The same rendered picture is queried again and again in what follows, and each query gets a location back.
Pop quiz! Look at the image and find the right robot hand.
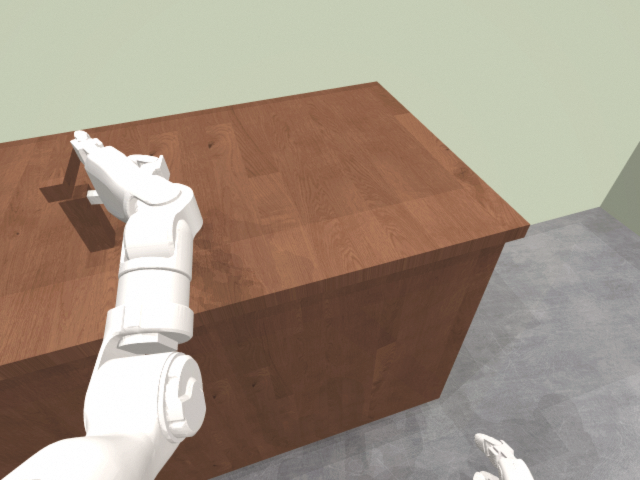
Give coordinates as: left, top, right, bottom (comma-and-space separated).
473, 433, 534, 480

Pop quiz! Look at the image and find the robot left forearm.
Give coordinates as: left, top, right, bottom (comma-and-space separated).
84, 175, 203, 432

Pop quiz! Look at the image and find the left robot hand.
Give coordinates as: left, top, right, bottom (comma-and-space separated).
70, 130, 170, 223

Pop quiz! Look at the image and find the counter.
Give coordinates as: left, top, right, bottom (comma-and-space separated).
0, 81, 530, 480

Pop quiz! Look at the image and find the tap lever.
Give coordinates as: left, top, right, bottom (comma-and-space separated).
87, 190, 103, 205

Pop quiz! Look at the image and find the left robot upper arm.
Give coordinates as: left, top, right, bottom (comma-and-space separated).
1, 351, 206, 480

